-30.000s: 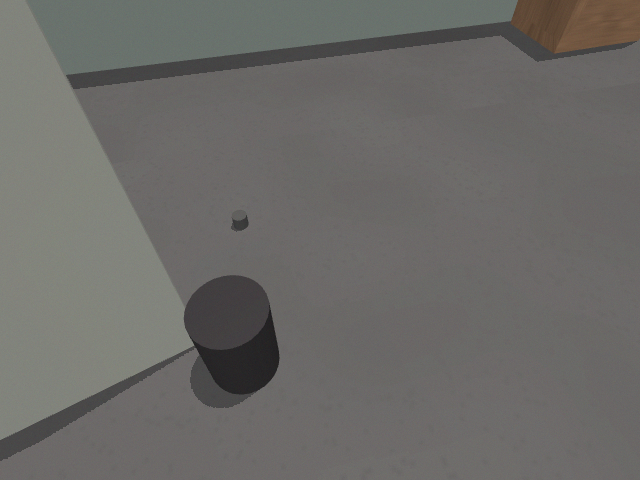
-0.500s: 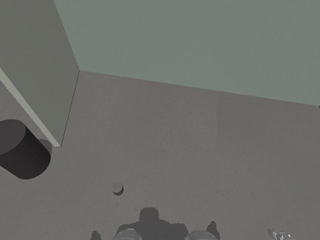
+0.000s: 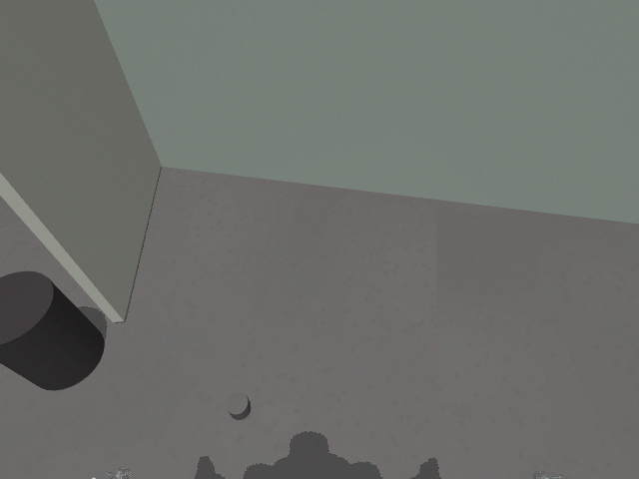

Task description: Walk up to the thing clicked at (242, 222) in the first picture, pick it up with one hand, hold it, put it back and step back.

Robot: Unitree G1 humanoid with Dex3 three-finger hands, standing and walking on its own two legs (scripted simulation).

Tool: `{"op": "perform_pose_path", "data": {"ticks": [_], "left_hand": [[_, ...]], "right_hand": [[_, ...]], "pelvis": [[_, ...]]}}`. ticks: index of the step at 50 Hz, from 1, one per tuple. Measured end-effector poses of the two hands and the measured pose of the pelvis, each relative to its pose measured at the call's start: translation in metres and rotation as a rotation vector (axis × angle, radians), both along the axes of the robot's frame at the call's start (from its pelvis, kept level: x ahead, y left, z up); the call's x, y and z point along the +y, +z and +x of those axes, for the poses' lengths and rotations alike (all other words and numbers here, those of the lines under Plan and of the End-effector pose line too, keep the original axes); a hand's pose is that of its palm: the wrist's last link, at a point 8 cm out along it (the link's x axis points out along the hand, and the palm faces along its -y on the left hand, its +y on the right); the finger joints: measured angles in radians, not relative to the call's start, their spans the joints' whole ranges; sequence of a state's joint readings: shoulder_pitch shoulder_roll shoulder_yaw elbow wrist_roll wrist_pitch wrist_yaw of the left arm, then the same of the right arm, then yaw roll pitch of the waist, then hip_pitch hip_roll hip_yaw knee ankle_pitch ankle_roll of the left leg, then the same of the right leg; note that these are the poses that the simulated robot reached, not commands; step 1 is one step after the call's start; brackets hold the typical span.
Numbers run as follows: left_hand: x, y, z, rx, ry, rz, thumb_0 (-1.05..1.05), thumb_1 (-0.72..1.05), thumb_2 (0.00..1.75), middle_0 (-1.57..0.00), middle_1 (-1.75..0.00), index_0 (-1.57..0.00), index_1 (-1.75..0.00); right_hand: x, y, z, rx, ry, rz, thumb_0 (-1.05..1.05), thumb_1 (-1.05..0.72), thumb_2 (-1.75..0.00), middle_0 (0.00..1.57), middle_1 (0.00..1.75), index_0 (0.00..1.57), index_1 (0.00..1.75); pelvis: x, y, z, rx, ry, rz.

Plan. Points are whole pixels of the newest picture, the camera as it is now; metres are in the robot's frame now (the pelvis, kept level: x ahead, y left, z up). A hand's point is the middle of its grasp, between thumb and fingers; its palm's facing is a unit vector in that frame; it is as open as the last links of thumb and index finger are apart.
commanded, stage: walk up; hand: left
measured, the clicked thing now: (238, 406) +0.42 +0.26 -0.74
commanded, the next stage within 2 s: stand in 0.84 s
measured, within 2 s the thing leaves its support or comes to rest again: neither
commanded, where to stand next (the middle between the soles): +0.05 +0.01 m, yaw +1 degrees
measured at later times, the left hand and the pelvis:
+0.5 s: hand out of the picture +0.09 +0.26 -0.14, palm faces -0.01 -0.94 -0.33, open 7.4 cm; pelvis +0.01 +0.00 +0.01, yaw +0 degrees
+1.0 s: hand out of the picture +0.09 +0.26 -0.14, palm faces -0.01 -0.94 -0.33, open 7.4 cm; pelvis +0.01 +0.01 +0.02, yaw +0 degrees
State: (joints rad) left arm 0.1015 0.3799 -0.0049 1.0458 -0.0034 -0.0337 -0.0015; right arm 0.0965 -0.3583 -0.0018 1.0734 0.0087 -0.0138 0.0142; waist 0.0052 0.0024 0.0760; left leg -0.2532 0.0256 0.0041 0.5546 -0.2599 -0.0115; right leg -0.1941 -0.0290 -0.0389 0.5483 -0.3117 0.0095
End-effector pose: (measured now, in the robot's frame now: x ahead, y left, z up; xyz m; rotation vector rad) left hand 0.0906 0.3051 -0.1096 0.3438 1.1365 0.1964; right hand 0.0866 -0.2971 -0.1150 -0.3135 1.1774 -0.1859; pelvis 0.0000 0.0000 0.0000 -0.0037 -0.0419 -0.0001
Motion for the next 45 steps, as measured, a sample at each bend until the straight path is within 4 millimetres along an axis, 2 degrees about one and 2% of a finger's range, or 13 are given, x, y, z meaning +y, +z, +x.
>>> {"op": "perform_pose_path", "data": {"ticks": [8,18,29,45], "left_hand": [[-0.004,0.005,0.012,-0.006,-0.001,-0.021,0.01,0.9,0.9,-0.21,-0.3,-0.21,-0.3],[-0.003,0.003,0.0,0.046,0.024,-0.034,0.01,0.9,0.9,-0.21,-0.3,-0.21,-0.3],[0.0,0.001,-0.012,0.088,0.045,-0.034,0.01,0.9,0.9,-0.21,-0.3,-0.21,-0.3],[-0.001,0.004,-0.004,0.072,0.048,-0.034,0.01,0.9,0.9,-0.21,-0.3,-0.21,-0.3]], "right_hand": [[0.001,0.01,0.006,0.001,-0.004,-0.005,0.01,-0.9,-0.89,0.21,0.3,0.2,0.3],[-0.001,0.014,0.0,0.031,-0.018,-0.018,0.01,-0.9,-0.89,0.21,0.3,0.2,0.3],[0.004,0.012,-0.004,0.054,-0.022,-0.01,0.01,-0.9,-0.89,0.21,0.3,0.2,0.3],[0.01,0.011,0.005,0.041,-0.019,-0.002,0.01,-0.9,-0.89,0.21,0.3,0.2,0.3]], "pelvis": [[0.001,0.008,0.003,-0.003,0.001,-0.002],[0.003,0.013,0.007,-0.003,0.003,-0.003],[0.006,0.014,0.01,0.0,0.006,-0.003],[0.007,0.015,0.014,0.003,0.007,0.002]]}}
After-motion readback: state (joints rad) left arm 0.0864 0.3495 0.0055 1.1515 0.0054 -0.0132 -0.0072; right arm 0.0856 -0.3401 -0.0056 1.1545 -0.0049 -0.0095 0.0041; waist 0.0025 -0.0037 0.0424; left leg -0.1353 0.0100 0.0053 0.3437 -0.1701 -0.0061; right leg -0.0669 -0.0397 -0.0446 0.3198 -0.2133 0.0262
